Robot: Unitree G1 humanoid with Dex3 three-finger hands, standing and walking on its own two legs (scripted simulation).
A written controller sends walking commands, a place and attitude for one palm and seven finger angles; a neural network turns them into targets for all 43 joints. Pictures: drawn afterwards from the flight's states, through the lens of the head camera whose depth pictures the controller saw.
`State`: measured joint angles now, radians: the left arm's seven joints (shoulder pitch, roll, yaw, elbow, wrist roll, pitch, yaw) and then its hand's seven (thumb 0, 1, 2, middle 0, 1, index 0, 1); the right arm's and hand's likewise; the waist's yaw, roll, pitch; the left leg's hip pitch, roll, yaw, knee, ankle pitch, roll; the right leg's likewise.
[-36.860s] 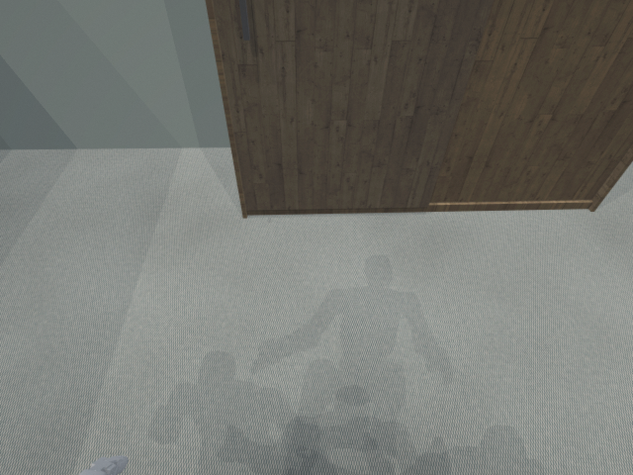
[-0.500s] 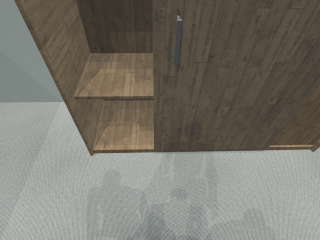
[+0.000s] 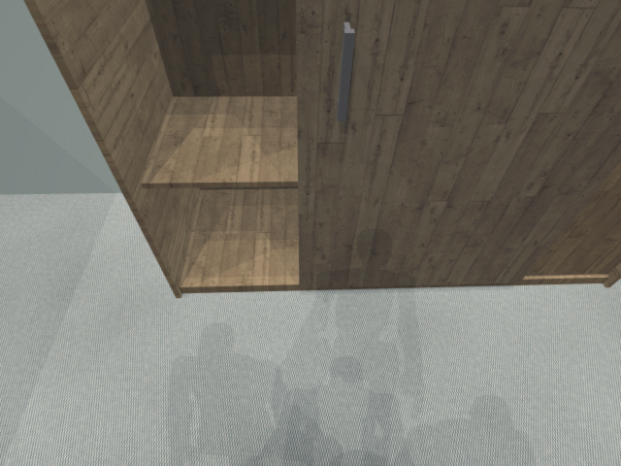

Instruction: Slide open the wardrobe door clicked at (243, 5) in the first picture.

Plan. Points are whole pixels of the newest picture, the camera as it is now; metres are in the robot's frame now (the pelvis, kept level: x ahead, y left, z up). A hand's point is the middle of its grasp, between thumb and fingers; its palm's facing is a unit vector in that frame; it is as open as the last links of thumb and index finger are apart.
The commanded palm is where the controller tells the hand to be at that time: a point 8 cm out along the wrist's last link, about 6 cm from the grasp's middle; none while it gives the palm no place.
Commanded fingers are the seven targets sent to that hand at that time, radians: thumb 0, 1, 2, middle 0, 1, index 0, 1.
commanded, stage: look to check the result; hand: left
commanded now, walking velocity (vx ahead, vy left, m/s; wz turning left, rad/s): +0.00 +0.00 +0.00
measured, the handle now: (344, 74) +0.77 -0.03 +0.11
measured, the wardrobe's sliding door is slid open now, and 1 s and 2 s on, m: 0.44 0.44 0.44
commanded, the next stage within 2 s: stand and wait in 0.06 s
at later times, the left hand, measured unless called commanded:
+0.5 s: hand out of the picture +0.00 +0.15 -0.18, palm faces +0.00 -0.99 -0.17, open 7.4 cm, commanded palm none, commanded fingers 0.00 0.90 0.90 -0.20 -0.30 -0.20 -0.30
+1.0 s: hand out of the picture +0.01 +0.14 -0.18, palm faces +0.00 -0.99 -0.17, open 7.4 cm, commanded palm none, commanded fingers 0.00 0.90 0.90 -0.20 -0.30 -0.20 -0.30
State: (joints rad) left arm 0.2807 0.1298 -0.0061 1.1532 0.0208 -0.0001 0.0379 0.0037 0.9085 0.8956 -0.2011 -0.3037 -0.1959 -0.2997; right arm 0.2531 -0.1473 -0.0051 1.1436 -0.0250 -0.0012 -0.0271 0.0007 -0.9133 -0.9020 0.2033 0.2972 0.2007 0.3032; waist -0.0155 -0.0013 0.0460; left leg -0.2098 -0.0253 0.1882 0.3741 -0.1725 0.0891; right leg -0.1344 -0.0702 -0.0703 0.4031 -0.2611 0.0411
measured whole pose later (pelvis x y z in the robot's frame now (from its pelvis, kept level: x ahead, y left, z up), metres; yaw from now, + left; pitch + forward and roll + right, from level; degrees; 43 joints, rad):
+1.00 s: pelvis +0.02 -0.02 +0.00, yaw +0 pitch +0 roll +0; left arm 0.26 0.14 -0.01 1.16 0.02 -0.01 0.04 0.01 0.91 0.90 -0.20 -0.30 -0.20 -0.30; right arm 0.24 -0.14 0.00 1.16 -0.02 0.00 -0.03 0.00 -0.92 -0.90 0.20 0.30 0.20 0.30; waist -0.02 -0.02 0.05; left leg -0.19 -0.01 0.17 0.38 -0.19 0.06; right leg -0.10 -0.05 -0.09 0.38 -0.28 0.02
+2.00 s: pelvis +0.03 -0.02 +0.00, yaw +1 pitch +0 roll +0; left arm 0.25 0.14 -0.01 1.16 0.01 -0.01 0.04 0.01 0.91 0.90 -0.20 -0.30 -0.20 -0.30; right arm 0.23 -0.14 0.01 1.17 -0.02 0.00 -0.03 0.00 -0.92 -0.90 0.20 0.30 0.20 0.30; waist -0.01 -0.03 0.06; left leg -0.17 -0.01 0.16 0.37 -0.20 0.05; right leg -0.06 -0.05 -0.10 0.34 -0.28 0.02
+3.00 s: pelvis +0.03 -0.03 +0.00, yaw +2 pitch +0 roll +0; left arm 0.26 0.14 -0.01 1.16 0.01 -0.01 0.04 0.01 0.91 0.90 -0.20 -0.30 -0.20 -0.30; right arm 0.23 -0.14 0.01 1.17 -0.02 0.00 -0.03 0.00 -0.92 -0.90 0.20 0.30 0.20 0.30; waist -0.01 -0.03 0.06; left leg -0.16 -0.01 0.15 0.36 -0.20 0.04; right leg -0.04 -0.04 -0.11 0.33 -0.28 0.01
